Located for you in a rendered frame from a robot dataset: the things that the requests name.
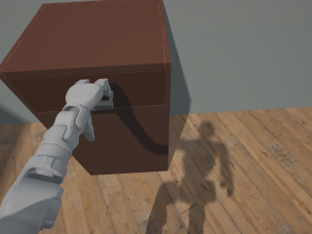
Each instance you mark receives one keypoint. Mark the cabinet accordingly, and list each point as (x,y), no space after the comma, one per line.
(102,36)

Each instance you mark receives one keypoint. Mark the drawer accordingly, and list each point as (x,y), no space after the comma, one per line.
(130,88)

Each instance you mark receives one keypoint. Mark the robot left hand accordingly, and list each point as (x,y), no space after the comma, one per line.
(88,95)

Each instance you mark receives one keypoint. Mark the left robot forearm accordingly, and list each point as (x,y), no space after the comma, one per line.
(52,156)

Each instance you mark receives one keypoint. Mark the handle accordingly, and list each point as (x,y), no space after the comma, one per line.
(105,104)

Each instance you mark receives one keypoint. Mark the robot left upper arm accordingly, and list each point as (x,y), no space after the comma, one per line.
(33,206)

